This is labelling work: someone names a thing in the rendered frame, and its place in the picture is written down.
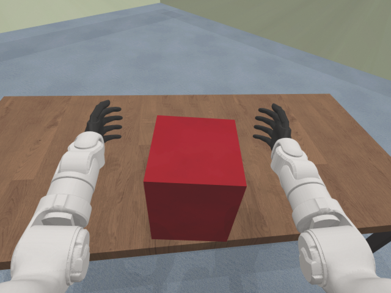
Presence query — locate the table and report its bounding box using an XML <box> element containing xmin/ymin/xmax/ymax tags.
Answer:
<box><xmin>0</xmin><ymin>94</ymin><xmax>391</xmax><ymax>270</ymax></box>

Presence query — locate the right robot hand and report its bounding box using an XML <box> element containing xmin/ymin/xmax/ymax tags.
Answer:
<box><xmin>253</xmin><ymin>103</ymin><xmax>291</xmax><ymax>150</ymax></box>

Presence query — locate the robot left upper arm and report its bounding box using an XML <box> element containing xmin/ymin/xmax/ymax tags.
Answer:
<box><xmin>0</xmin><ymin>225</ymin><xmax>90</xmax><ymax>293</ymax></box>

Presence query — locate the right robot forearm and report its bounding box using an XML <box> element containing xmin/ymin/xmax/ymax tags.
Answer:
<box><xmin>271</xmin><ymin>138</ymin><xmax>376</xmax><ymax>273</ymax></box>

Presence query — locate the carton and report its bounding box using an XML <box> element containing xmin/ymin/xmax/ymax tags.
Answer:
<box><xmin>144</xmin><ymin>115</ymin><xmax>247</xmax><ymax>242</ymax></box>

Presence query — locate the robot right upper arm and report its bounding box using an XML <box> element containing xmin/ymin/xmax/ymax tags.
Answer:
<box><xmin>298</xmin><ymin>225</ymin><xmax>391</xmax><ymax>293</ymax></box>

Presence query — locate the left robot hand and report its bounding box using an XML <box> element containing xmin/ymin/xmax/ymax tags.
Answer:
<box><xmin>85</xmin><ymin>100</ymin><xmax>123</xmax><ymax>143</ymax></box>

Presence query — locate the left robot forearm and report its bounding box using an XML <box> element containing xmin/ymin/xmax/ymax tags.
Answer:
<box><xmin>10</xmin><ymin>131</ymin><xmax>105</xmax><ymax>278</ymax></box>

